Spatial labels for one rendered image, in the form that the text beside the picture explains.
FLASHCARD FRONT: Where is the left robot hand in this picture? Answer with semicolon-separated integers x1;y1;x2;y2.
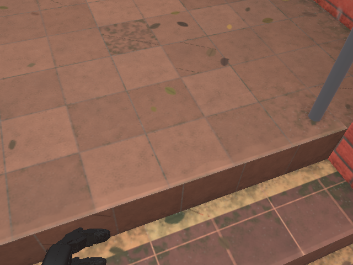
41;227;110;265

